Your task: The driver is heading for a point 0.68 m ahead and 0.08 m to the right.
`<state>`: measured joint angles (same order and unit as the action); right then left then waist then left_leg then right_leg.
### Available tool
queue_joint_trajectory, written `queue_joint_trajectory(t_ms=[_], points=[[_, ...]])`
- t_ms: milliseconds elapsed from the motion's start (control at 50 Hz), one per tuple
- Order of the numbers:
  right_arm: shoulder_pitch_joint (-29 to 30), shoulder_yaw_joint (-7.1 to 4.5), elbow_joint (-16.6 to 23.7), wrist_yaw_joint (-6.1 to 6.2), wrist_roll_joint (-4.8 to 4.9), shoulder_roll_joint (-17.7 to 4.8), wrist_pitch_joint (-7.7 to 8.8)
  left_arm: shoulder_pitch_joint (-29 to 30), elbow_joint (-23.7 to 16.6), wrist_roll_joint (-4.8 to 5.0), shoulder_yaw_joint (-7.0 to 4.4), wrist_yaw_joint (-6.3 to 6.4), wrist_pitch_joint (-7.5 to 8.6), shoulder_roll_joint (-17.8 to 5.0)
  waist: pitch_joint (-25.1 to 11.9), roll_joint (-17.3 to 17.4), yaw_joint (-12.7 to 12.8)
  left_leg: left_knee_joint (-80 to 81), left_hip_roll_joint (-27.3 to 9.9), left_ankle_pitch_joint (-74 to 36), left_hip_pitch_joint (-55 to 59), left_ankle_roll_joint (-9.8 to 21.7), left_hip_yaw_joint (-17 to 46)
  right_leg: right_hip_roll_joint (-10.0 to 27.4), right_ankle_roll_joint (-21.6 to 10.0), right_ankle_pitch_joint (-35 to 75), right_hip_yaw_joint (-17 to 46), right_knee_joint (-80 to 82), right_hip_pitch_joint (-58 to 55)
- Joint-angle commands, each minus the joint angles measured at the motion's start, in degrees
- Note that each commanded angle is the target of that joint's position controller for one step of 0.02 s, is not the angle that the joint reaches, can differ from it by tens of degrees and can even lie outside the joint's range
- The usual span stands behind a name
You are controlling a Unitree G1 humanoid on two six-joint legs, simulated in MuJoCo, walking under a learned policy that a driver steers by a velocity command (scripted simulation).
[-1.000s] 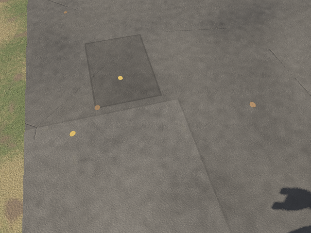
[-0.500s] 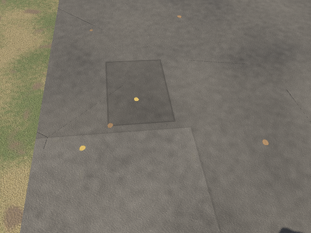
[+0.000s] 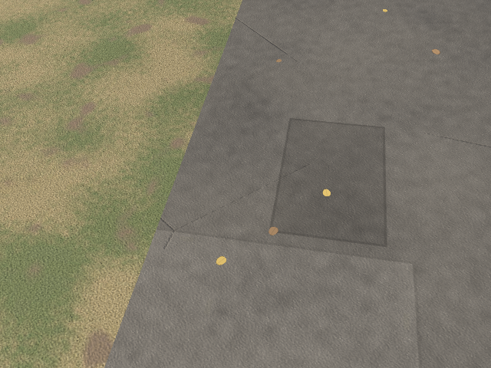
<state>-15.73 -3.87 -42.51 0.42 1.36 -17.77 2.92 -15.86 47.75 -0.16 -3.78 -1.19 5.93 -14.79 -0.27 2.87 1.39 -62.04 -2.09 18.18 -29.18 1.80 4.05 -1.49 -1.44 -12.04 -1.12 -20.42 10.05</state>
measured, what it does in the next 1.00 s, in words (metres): walks ahead, turning right: left foot, then right foot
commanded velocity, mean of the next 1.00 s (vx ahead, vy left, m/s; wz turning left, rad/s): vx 0.43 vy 0.00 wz -0.22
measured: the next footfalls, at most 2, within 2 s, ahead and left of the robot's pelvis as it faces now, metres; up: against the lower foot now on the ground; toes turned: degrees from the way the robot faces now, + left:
left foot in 0.28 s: +0.32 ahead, +0.16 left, +0.00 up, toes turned +3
right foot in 0.82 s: +0.60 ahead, -0.09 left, +0.00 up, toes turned -16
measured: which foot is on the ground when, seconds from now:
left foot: up 0.00-0.26, down 0.28-0.82, up 0.84-1.00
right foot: down 0.00-0.30, up 0.32-0.80, down 0.82-1.00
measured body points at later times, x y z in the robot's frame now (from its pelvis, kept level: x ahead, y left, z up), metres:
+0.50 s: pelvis +0.27 +0.07 +0.00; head +0.29 +0.08 +0.45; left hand +0.38 +0.35 -0.13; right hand +0.35 -0.21 -0.11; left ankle +0.28 +0.15 -0.74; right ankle +0.30 -0.10 -0.66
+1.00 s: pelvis +0.52 +0.00 -0.01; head +0.57 -0.03 +0.43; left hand +0.75 +0.21 -0.11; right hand +0.56 -0.31 -0.12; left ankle +0.52 +0.16 -0.65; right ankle +0.56 -0.08 -0.74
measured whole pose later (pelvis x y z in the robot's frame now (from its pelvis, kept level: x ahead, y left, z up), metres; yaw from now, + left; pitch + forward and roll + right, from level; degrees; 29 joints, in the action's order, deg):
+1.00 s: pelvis +0.52 +0.00 -0.01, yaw -18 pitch +2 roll +0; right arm -9.3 -2.9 -43.1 1.5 0.3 -17.7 2.9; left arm -8.2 40.3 -0.1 -3.4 -1.4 2.1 -16.7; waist 5.3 1.0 0.2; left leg -68.7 -3.6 26.1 -29.5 -3.3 2.5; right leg -5.5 -6.1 -7.0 -0.8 -26.4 21.1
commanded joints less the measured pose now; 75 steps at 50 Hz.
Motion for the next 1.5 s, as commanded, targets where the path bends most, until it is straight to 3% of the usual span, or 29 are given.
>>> queue_joint_trajectory(t_ms=[20, 100, 180, 220, 260, 280, 300, 320, 340, 400, 480, 560, 680, 740, 800, 820, 840, 860, 880, 900, 920, 960, 1060, 1220, 1260, 1280, 1300, 1340, 1500], points=[[3.4, -0.03, 5.4, -0.66, -0.76, -1.8, 0.94, 0.7, -2.2, 0.61, -1.53, 0.44, 0.89, -7.9, 3.1, -8.3, -0.2, 6.3, -4.1, -4.3, -12.3, -1.0, 0.5, 14.9, -10.8, 3.8, 14.7, 13.1, -5.8], [10.8, 1.26, 7.7, -1.53, -0.73, -0.1, 1.6, -0.8, -1.0, 1.2, -1.89, 0.8, 0.18, -10.5, 3.8, -7.7, 1.8, 21.5, -3.2, -14.0, -7.0, -2.0, -2.8, 13.2, -9.9, 10.3, 7.7, 13.5, -3.4], [15.7, 1.04, 9.7, -2.36, -0.12, -1.6, 1.66, -4.6, 1.0, 2.05, -1.94, 0.84, -0.67, -11.8, 4.4, -7.8, 2.5, 28.4, -1.5, -16.9, -2.9, -0.6, -3.6, 15.6, -8.6, 13.0, 6.6, 12.2, -6.1], [15.4, 0.53, 10.0, -2.65, -0.19, -2.9, 1.71, -5.0, 1.7, 2.12, -2.07, 1.0, -1.39, -12.5, 3.8, -7.9, 1.0, 30.7, -0.5, -14.4, -0.3, 1.1, -4.2, 16.7, -7.4, 19.2, 6.0, 9.4, -9.4], [5.5, -1.33, 7.2, -2.32, -0.62, -5.9, 1.56, -4.4, 1.8, 2.0, -1.85, 1.28, -2.07, -12.6, -2.6, -7.3, -5.0, 33.4, 2.6, -14.0, 15.0, 3.7, -6.9, 14.0, -5.2, 35.7, 2.2, -3.8, -8.6], [-3.6, -2.69, 4.9, -1.68, -0.75, -8.6, 1.32, -4.8, 1.3, 1.31, -0.92, 1.37, -2.1, -10.8, -8.5, -5.8, -9.1, 32.3, -0.4, -13.6, 30.0, 5.6, -3.7, 11.2, -3.3, 31.4, 0.8, -16.5, -0.6], [-10.3, -3.93, 4.3, -1.03, -2.27, -14.6, 0.91, -9.5, -0.7, 0.34, 1.17, 1.09, -1.44, -4.4, -17.8, 7.4, -8.5, 34.3, -16.7, -4.4, 51.3, 12.7, 20.3, 3.4, 0.7, 6.5, -1.8, -40.2, 20.4], [-11.4, -3.02, 4.0, -1.21, -1.69, -11.8, 0.87, -10.0, 0.1, 1.14, 1.33, 0.95, -0.39, -5.0, -22.8, 12.1, -8.6, 43.9, -22.0, 3.3, 51.7, 15.8, 38.2, -0.3, 0.7, -20.6, 6.6, -50.7, 27.7], [-7.6, -1.82, 4.0, -1.4, -1.44, -8.5, 1.14, -5.9, -0.9, 2.95, -0.31, 0.68, 0.0, -10.2, -13.2, 7.4, -8.3, 45.2, -20.3, 6.3, 44.6, 13.1, 30.9, 3.0, -0.1, -18.0, 8.7, -54.8, 33.0], [2.2, -0.39, 4.0, -1.76, -1.85, -3.3, 2.32, -1.7, -1.5, 1.98, -0.76, 1.09, -1.05, -9.0, -1.4, 3.9, -2.7, 50.5, -13.4, -4.6, 24.9, 9.2, 11.4, 9.4, -0.3, -5.4, 6.9, -47.2, 28.0], [4.0, -0.95, 1.8, -1.62, -2.42, -3.3, 4.21, -2.3, -1.0, 1.98, -0.5, 1.34, -3.66, -5.5, 1.4, 1.7, -0.3, 55.2, -12.0, -15.9, 19.1, 9.3, 0.7, 9.5, 1.3, 2.1, 8.1, -44.0, 26.2], [2.7, -1.34, -0.2, -0.63, -2.54, -4.4, 4.18, 3.3, -3.0, 1.45, -0.39, 0.64, -3.22, -4.9, 3.3, 0.0, -1.4, 56.2, -10.6, -21.1, 21.8, 8.2, -7.2, 8.2, 1.7, 14.2, 8.0, -31.1, 29.0], [-2.8, -2.14, -3.3, 0.29, -1.35, -7.0, 2.39, 15.0, -8.2, 1.27, 0.89, -1.68, -2.86, -3.2, 6.9, -2.1, -5.9, 54.9, -13.1, -25.5, 31.4, 7.2, -13.0, 7.2, -0.2, 16.6, 1.7, -17.1, 31.3], [-2.7, -2.48, -3.7, 0.71, -0.89, -8.2, 0.54, 16.6, -10.8, 1.22, 0.56, -2.86, -2.81, -4.1, 6.4, -0.9, -4.8, 48.1, -14.0, -42.6, 36.7, 6.0, -15.2, 4.7, -2.2, 9.3, -2.1, -14.3, 30.2], [-0.5, -2.77, -2.2, 2.0, -0.55, -10.0, -1.2, 2.9, -8.8, 1.0, -2.31, -2.66, -2.82, -9.3, -3.6, 2.3, 2.9, 25.8, -11.5, -66.1, 34.0, 2.6, -16.6, -2.5, -5.6, 6.8, -5.8, -12.5, 10.2], [0.3, -2.41, -1.4, 2.15, -0.35, -9.5, -0.8, -4.8, -7.3, 0.68, -3.97, -1.52, -3.0, -12.8, -7.7, -0.5, 7.4, 11.3, -8.3, -53.7, 24.5, -0.7, -17.1, -1.1, -8.1, 17.7, -1.1, -6.9, -4.4], [-5.3, -0.08, 0.4, 1.29, -4.02, -1.2, 0.37, -5.0, -7.3, 0.39, -4.66, -0.03, -3.7, -18.8, -13.7, -17.3, 1.0, -8.8, 0.1, 10.1, 3.2, -4.5, -15.4, 13.8, -14.9, 47.9, 18.5, -14.3, -24.8], [-8.1, 0.66, 1.0, 0.23, -2.52, -3.2, 2.02, -4.3, -10.4, -0.42, -4.13, -0.37, -3.28, -18.3, -28.0, -14.6, 1.6, -23.5, 6.7, 24.1, -7.3, -5.9, -1.8, 24.8, -27.0, 44.4, 43.0, -8.3, -35.7], [-1.5, -0.6, 1.0, -0.19, -0.04, -7.8, 2.62, -2.7, -11.2, -0.51, -3.19, -0.49, -3.36, -14.2, -25.0, -5.6, 4.9, -23.1, 2.4, 18.4, -9.1, -4.7, 3.0, 22.2, -23.6, 45.7, 34.2, -5.7, -31.3], [1.8, -0.29, 2.4, 0.04, 0.55, -7.0, 2.66, 0.9, -10.9, 0.52, -2.47, -0.35, -3.11, -11.4, -16.3, -3.7, 3.3, -18.0, -0.2, 13.5, -11.2, -4.0, 1.5, 19.5, -20.4, 43.4, 26.4, -5.1, -23.5], [2.6, -0.31, 1.5, 0.75, -0.39, -6.4, 2.16, 3.7, -10.9, 1.17, -1.8, -0.18, -3.05, -9.4, -10.2, -0.2, 1.3, -13.8, -2.3, 10.5, -10.0, -4.4, 0.3, 17.1, -17.9, 41.3, 22.0, -3.4, -14.6], [1.0, -0.87, 1.3, 1.3, -1.0, -6.9, 0.32, 6.4, -11.1, 0.01, -1.27, 0.18, -3.28, -8.4, -6.7, -2.7, -2.0, -9.0, -3.5, 7.1, -1.6, -4.9, 0.2, 14.5, -16.5, 40.0, 17.3, 0.5, -1.7], [-0.2, 0.06, 0.8, 2.07, -1.8, -3.1, -1.48, 8.3, -9.2, -0.37, -1.38, 0.74, -3.25, -9.4, -7.6, -6.3, -3.4, 6.7, -2.8, -0.8, 3.3, -6.8, -1.4, 11.1, -14.7, 43.3, 9.2, 1.6, 3.7], [6.1, -0.09, 1.3, 1.28, -1.48, -3.7, -1.82, 8.7, -5.7, -0.56, 0.28, 0.96, -5.09, -7.2, -4.8, -8.7, -1.6, 28.6, -1.3, -7.4, 11.9, -5.1, -1.9, 10.9, -11.0, 18.5, 11.6, -0.6, 3.6], [5.2, -0.14, 1.0, 1.03, -2.6, -4.7, -1.13, 6.6, -4.6, -0.41, 1.34, 0.93, -4.8, -4.8, -4.3, -5.9, -2.3, 39.3, -3.3, -22.1, 20.4, -2.7, 0.5, 7.5, -5.9, 9.7, 11.4, -3.8, 5.9], [5.6, -0.76, 1.7, 1.38, -2.88, -8.4, -1.12, 2.5, -4.1, -1.66, 1.5, 0.84, -4.35, -4.3, -5.6, 0.5, 0.8, 37.5, -9.1, -34.1, 24.8, -0.2, 5.5, 3.3, -3.1, 0.9, 8.9, -7.5, 8.2], [7.8, -0.48, 1.2, 1.36, -2.76, -7.4, -1.44, -0.8, -3.2, -1.36, 1.59, 0.97, -4.24, -3.1, -6.3, 7.1, 3.6, 36.6, -10.9, -30.2, 22.9, 3.8, 6.9, 0.4, -1.0, -7.1, 5.7, -7.1, 8.0], [9.4, 0.31, 1.1, 0.42, -2.34, -2.9, -1.44, 5.3, -3.3, -1.02, 1.17, 1.45, -5.28, -6.0, -3.5, 4.2, 0.3, 37.9, -5.9, -15.4, 16.8, 1.7, 4.0, 1.1, 0.0, -2.5, 5.3, -5.8, 4.3], [7.4, 0.43, -2.1, 0.53, -1.78, -3.2, -0.61, 6.1, -0.3, -0.25, 0.85, 2.18, -6.54, -5.6, -3.3, -0.9, -1.5, 34.3, -2.8, -23.0, 20.5, 0.1, 0.3, 2.6, -0.5, 8.2, 6.9, -5.8, 2.9]])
